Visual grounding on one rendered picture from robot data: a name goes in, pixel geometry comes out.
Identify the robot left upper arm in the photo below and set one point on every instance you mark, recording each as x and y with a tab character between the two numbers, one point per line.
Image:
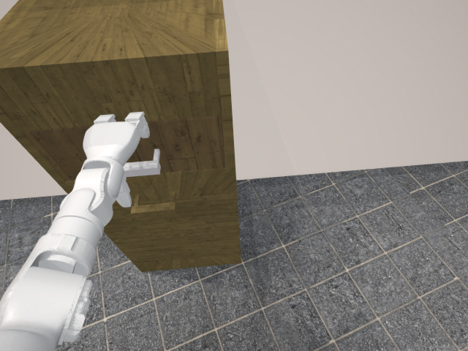
47	308

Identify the handle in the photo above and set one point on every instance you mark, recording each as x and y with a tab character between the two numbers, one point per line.
154	209
145	168

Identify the drawer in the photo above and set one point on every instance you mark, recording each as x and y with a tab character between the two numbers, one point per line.
184	144

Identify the cabinet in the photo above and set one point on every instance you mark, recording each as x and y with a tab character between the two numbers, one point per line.
63	63

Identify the left robot hand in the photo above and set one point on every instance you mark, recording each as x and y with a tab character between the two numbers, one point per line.
118	141

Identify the robot left forearm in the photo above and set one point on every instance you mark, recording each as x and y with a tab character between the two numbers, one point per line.
71	242

